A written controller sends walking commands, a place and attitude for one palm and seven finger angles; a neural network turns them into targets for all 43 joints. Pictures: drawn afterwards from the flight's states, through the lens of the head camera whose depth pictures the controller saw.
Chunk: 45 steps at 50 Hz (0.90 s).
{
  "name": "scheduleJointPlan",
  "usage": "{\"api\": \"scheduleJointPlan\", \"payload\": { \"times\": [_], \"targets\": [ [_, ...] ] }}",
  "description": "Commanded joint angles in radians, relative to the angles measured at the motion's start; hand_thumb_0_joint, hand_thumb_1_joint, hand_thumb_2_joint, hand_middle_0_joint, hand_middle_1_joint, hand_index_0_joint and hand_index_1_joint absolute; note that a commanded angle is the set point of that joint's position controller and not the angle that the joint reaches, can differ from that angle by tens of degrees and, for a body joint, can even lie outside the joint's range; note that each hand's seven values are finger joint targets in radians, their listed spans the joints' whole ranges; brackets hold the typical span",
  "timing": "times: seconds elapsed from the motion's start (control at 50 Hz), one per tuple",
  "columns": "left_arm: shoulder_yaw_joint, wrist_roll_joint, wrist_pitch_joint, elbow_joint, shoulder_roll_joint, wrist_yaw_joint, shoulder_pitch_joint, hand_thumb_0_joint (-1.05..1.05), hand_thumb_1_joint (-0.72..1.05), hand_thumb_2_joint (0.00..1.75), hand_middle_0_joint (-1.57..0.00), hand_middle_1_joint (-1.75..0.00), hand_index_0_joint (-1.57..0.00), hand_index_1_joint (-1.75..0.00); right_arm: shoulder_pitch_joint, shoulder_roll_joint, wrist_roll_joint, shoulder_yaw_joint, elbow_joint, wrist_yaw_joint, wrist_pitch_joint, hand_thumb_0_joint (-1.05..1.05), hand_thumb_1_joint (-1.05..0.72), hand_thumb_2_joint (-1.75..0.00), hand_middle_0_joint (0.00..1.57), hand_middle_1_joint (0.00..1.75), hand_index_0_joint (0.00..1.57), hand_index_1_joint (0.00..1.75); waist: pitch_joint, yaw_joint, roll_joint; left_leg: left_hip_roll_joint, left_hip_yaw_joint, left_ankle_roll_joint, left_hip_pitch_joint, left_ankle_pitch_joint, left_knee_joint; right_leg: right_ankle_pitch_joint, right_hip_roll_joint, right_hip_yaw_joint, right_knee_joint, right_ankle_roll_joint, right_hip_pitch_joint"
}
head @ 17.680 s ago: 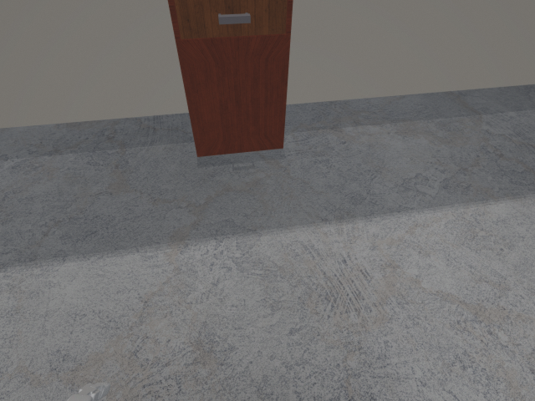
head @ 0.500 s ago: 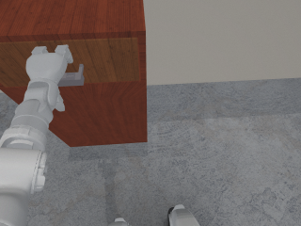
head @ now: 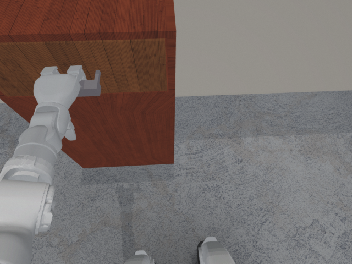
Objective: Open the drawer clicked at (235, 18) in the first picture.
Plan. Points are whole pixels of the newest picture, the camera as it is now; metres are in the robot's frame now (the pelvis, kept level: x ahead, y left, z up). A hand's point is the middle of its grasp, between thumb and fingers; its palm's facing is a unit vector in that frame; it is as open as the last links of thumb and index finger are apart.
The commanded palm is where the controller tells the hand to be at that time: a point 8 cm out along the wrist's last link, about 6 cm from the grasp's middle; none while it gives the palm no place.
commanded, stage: lower the fingers behind the handle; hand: left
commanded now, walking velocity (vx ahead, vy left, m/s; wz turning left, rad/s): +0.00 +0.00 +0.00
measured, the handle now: (73, 81) +0.55 +0.23 +0.03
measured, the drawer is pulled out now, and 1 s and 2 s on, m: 0.00 0.00 0.01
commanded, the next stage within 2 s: close the thumb around the handle in 0.78 s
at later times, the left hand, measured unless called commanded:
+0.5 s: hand (75, 104) +0.49 +0.23 +0.01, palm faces -0.04 +0.00 -1.00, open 13.8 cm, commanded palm +0.47 +0.23 +0.05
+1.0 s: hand (75, 105) +0.49 +0.23 +0.01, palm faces -0.05 +0.00 -1.00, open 13.5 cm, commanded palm +0.47 +0.23 +0.05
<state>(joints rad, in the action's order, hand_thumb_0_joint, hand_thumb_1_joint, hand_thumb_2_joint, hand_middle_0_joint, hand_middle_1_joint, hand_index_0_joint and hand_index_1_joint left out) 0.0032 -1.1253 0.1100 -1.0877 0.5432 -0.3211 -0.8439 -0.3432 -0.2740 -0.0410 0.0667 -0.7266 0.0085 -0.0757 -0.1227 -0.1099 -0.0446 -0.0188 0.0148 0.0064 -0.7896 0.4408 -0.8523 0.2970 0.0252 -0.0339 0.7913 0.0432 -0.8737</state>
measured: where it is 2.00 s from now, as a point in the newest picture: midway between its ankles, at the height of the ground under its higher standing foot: outside the picture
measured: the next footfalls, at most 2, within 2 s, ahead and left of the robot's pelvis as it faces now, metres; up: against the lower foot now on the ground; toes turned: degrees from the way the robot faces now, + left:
none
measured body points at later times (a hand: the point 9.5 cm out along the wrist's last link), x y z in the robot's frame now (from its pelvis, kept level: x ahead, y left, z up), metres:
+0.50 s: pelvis -0.01 +0.00 -0.01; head +0.12 -0.01 +0.42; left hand +0.49 +0.22 +0.06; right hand +0.00 -0.28 -0.15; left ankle -0.03 +0.11 -0.69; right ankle +0.03 -0.15 -0.69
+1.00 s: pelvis -0.01 +0.00 -0.02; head +0.11 -0.01 +0.42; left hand +0.49 +0.23 +0.06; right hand -0.01 -0.28 -0.14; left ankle -0.03 +0.11 -0.69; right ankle +0.03 -0.15 -0.69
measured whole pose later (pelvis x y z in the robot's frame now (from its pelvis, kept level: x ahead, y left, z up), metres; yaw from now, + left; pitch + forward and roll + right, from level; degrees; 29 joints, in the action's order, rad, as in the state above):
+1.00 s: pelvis -0.01 +0.00 -0.02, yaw +0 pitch +23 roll -1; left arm 0.02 -1.12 0.12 -1.10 0.56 -0.33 -0.88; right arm -0.34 -0.28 -0.05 0.05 -0.73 0.01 -0.07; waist -0.14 -0.13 -0.04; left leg -0.02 0.01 0.00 -0.90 0.47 -0.96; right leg 0.32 0.02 -0.04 0.89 0.04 -0.98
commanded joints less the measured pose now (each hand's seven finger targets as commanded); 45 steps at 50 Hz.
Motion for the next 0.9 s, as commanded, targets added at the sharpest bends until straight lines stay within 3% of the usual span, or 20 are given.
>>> {"api": "scheduleJointPlan", "payload": {
  "times": [0.0, 0.04, 0.1, 0.16, 0.22, 0.24, 0.28, 0.3, 0.36, 0.4, 0.44, 0.5, 0.54, 0.6, 0.66, 0.68, 0.74, 0.8, 0.86, 0.88],
  "targets": [
    [0.025, 0.017, 0.041, 0.239, 0.208, -0.030, -0.519, 0.00, -0.50, 0.30, -0.30, -1.20, -0.30, -1.20, -0.171, -0.166, -0.006, 0.068, 0.022, 0.024, 0.022, 0.00, -0.90, -0.90, 0.20, 0.30, 0.20, 0.30, -0.531, -0.047, -0.064, 0.032, -0.017, 0.014, 0.301, -0.514, 0.050, -0.307, -0.058, 0.063, -0.028, -0.069, 0.266],
    [0.016, 0.017, 0.034, 0.187, 0.181, -0.029, -0.464, 0.00, -0.50, 0.30, -0.30, -1.20, -0.30, -1.20, -0.174, -0.162, -0.008, 0.065, 0.011, 0.019, 0.024, 0.00, -0.90, -0.90, 0.20, 0.30, 0.20, 0.30, -0.489, -0.039, -0.079, 0.027, -0.021, 0.007, 0.288, -0.521, 0.040, -0.283, -0.059, 0.071, -0.020, -0.071, 0.223],
    [0.071, 0.015, 0.017, 0.141, 0.243, -0.038, -0.424, 0.00, -0.50, 0.30, -0.30, -1.20, -0.30, -1.20, -0.159, -0.170, -0.011, 0.051, 0.013, 0.013, 0.014, 0.00, -0.90, -0.90, 0.20, 0.30, 0.20, 0.30, -0.453, -0.019, -0.036, 0.034, -0.010, 0.013, 0.206, -0.487, 0.040, -0.296, -0.058, 0.069, -0.008, -0.075, 0.256],
    [0.046, -0.002, -0.005, 0.111, 0.223, -0.051, -0.412, 0.00, -0.50, 0.30, -0.30, -1.20, -0.30, -1.20, -0.148, -0.165, -0.010, 0.045, 0.023, 0.009, 0.011, 0.00, -0.90, -0.90, 0.20, 0.30, 0.20, 0.30, -0.415, -0.022, -0.044, 0.038, -0.004, 0.014, 0.161, -0.444, 0.036, -0.281, -0.056, 0.071, 0.000, -0.074, 0.240],
    [0.105, -0.007, -0.002, 0.151, 0.302, -0.060, -0.409, 0.00, -0.50, 0.30, -0.30, -1.20, -0.30, -1.20, -0.142, -0.173, -0.016, 0.042, 0.034, 0.010, 0.007, 0.00, -0.90, -0.90, 0.20, 0.30, 0.20, 0.30, -0.494, -0.002, -0.041, 0.040, -0.002, 0.018, 0.159, -0.460, 0.021, -0.313, -0.053, 0.060, 0.023, -0.074, 0.283],
    [0.082, -0.006, 0.006, 0.185, 0.273, -0.062, -0.430, 0.00, -0.50, 0.30, -0.30, -1.20, -0.30, -1.20, -0.142, -0.166, -0.015, 0.045, 0.041, 0.010, 0.009, 0.00, -0.90, -0.90, 0.20, 0.30, 0.20, 0.30, -0.519, -0.011, -0.061, 0.038, -0.002, 0.016, 0.180, -0.482, 0.014, -0.325, -0.054, 0.060, 0.026, -0.072, 0.278],
    [0.089, -0.002, 0.009, 0.183, 0.264, -0.066, -0.393, 0.00, -0.50, 0.30, -0.30, -1.20, -0.30, -1.20, -0.144, -0.166, -0.019, 0.050, 0.035, 0.005, 0.010, 0.00, -0.90, -0.90, 0.20, 0.30, 0.20, 0.30, -0.545, -0.001, -0.061, 0.035, -0.002, 0.013, 0.188, -0.506, 0.004, -0.336, -0.054, 0.062, 0.037, -0.071, 0.283],
    [0.092, 0.006, 0.003, 0.156, 0.257, -0.064, -0.371, 0.00, -0.50, 0.30, -0.30, -1.20, -0.30, -1.20, -0.144, -0.167, -0.018, 0.049, 0.032, 0.004, 0.007, 0.00, -0.90, -0.90, 0.20, 0.30, 0.20, 0.30, -0.537, -0.007, -0.013, 0.033, -0.005, 0.017, 0.169, -0.504, -0.001, -0.341, -0.056, 0.062, 0.039, -0.070, 0.285],
    [0.072, 0.008, -0.011, 0.117, 0.251, -0.056, -0.356, 0.00, -0.50, 0.30, -0.30, -1.20, -0.30, -1.20, -0.138, -0.172, -0.011, 0.044, 0.031, 0.010, 0.005, 0.00, -0.90, -0.90, 0.20, 0.30, 0.20, 0.30, -0.457, -0.016, 0.022, 0.040, 0.005, 0.023, 0.093, -0.400, 0.006, -0.298, -0.052, 0.058, 0.029, -0.066, 0.275],
    [0.089, 0.010, -0.008, 0.148, 0.277, -0.055, -0.396, 0.00, -0.50, 0.30, -0.30, -1.20, -0.30, -1.20, -0.141, -0.175, -0.009, 0.044, 0.033, 0.009, 0.005, 0.00, -0.90, -0.90, 0.20, 0.30, 0.20, 0.30, -0.474, -0.013, -0.006, 0.039, 0.001, 0.023, 0.112, -0.391, 0.013, -0.279, -0.053, 0.059, 0.027, -0.070, 0.270],
    [0.068, 0.005, -0.013, 0.143, 0.254, -0.057, -0.389, 0.00, -0.50, 0.30, -0.30, -1.20, -0.30, -1.20, -0.143, -0.172, -0.009, 0.046, 0.033, 0.010, 0.007, 0.00, -0.90, -0.90, 0.20, 0.30, 0.20, 0.30, -0.493, -0.016, -0.027, 0.039, 0.001, 0.021, 0.137, -0.396, 0.010, -0.271, -0.055, 0.060, 0.027, -0.069, 0.256],
    [0.070, 0.006, -0.019, 0.124, 0.265, -0.050, -0.414, 0.00, -0.50, 0.30, -0.30, -1.20, -0.30, -1.20, -0.143, -0.175, -0.005, 0.043, 0.029, 0.014, 0.006, 0.00, -0.90, -0.90, 0.20, 0.30, 0.20, 0.30, -0.463, -0.026, -0.001, 0.037, -0.005, 0.022, 0.115, -0.364, 0.012, -0.240, -0.055, 0.063, 0.026, -0.069, 0.236],
    [0.040, 0.002, -0.018, 0.130, 0.238, -0.047, -0.446, 0.00, -0.50, 0.30, -0.30, -1.20, -0.30, -1.20, -0.151, -0.171, -0.004, 0.044, 0.031, 0.016, 0.012, 0.00, -0.90, -0.90, 0.20, 0.30, 0.20, 0.30, -0.458, -0.037, -0.025, 0.037, -0.005, 0.022, 0.123, -0.360, 0.010, -0.234, -0.055, 0.062, 0.024, -0.069, 0.219],
    [0.092, 0.011, -0.010, 0.153, 0.292, -0.040, -0.424, 0.00, -0.50, 0.30, -0.30, -1.20, -0.30, -1.20, -0.154, -0.179, -0.008, 0.044, 0.030, 0.015, 0.010, 0.00, -0.90, -0.90, 0.20, 0.30, 0.20, 0.30, -0.523, -0.014, -0.022, 0.036, -0.008, 0.020, 0.146, -0.404, 0.005, -0.265, -0.055, 0.061, 0.038, -0.071, 0.253],
    [0.042, 0.012, -0.005, 0.140, 0.229, -0.032, -0.421, 0.00, -0.50, 0.30, -0.30, -1.20, -0.30, -1.20, -0.150, -0.167, -0.006, 0.045, 0.033, 0.018, 0.015, 0.00, -0.90, -0.90, 0.20, 0.30, 0.20, 0.30, -0.464, -0.033, -0.016, 0.036, -0.001, 0.023, 0.123, -0.371, 0.007, -0.250, -0.054, 0.063, 0.023, -0.067, 0.235],
    [0.062, 0.010, -0.003, 0.140, 0.255, -0.032, -0.403, 0.00, -0.50, 0.30, -0.30, -1.20, -0.30, -1.20, -0.154, -0.172, -0.005, 0.044, 0.032, 0.017, 0.014, 0.00, -0.90, -0.90, 0.20, 0.30, 0.20, 0.30, -0.475, -0.018, -0.024, 0.038, -0.003, 0.021, 0.123, -0.364, 0.009, -0.240, -0.054, 0.061, 0.025, -0.069, 0.239],
    [0.052, 0.010, -0.003, 0.125, 0.255, -0.033, -0.437, 0.00, -0.50, 0.30, -0.30, -1.20, -0.30, -1.20, -0.152, -0.174, -0.003, 0.041, 0.031, 0.021, 0.018, 0.00, -0.90, -0.90, 0.20, 0.30, 0.20, 0.30, -0.431, -0.040, -0.003, 0.036, -0.005, 0.025, 0.095, -0.320, 0.010, -0.210, -0.054, 0.061, 0.020, -0.067, 0.213],
    [0.080, 0.010, 0.007, 0.147, 0.289, -0.034, -0.439, 0.00, -0.50, 0.30, -0.30, -1.20, -0.30, -1.20, -0.153, -0.175, -0.004, 0.042, 0.035, 0.022, 0.020, 0.00, -0.90, -0.90, 0.20, 0.30, 0.20, 0.30, -0.480, -0.027, -0.008, 0.040, 0.000, 0.028, 0.103, -0.336, 0.005, -0.230, -0.054, 0.054, 0.026, -0.070, 0.242],
    [0.054, 0.005, 0.004, 0.136, 0.264, -0.035, -0.436, 0.00, -0.50, 0.30, -0.30, -1.20, -0.30, -1.20, -0.153, -0.171, -0.004, 0.042, 0.035, 0.024, 0.022, 0.00, -0.90, -0.90, 0.20, 0.30, 0.20, 0.30, -0.467, -0.033, -0.030, 0.038, -0.001, 0.024, 0.107, -0.340, 0.002, -0.226, -0.053, 0.059, 0.029, -0.069, 0.219],
    [0.070, 0.006, 0.006, 0.149, 0.276, -0.037, -0.429, 0.00, -0.44, 0.32, -0.30, -1.21, -0.30, -1.21, -0.157, -0.172, -0.005, 0.043, 0.035, 0.022, 0.023, 0.00, -0.90, -0.90, 0.20, 0.30, 0.20, 0.30, -0.482, -0.022, -0.030, 0.039, 0.000, 0.023, 0.112, -0.352, 0.002, -0.236, -0.053, 0.059, 0.031, -0.069, 0.234]
  ]
}}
